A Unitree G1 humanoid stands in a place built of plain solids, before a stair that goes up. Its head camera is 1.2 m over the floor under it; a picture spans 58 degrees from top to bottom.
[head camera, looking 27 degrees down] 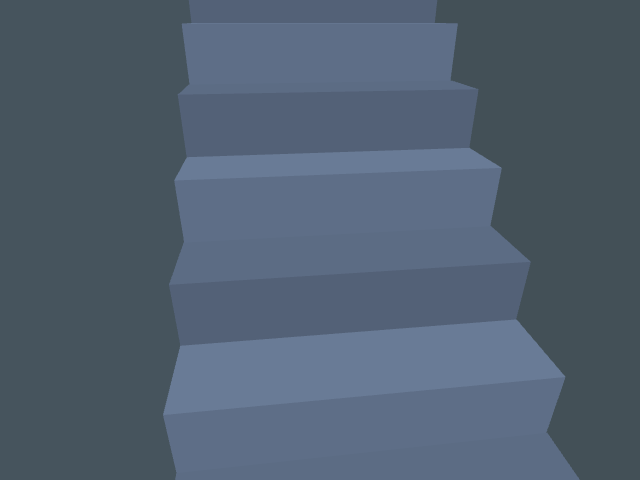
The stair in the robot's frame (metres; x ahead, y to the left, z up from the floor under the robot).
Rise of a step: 0.20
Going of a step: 0.24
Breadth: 0.99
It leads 7 degrees to the left of straight ahead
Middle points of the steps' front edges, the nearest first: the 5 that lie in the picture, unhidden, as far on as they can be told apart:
0.76 -0.13 0.40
0.99 -0.10 0.60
1.23 -0.07 0.79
1.47 -0.04 0.99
1.71 -0.02 1.19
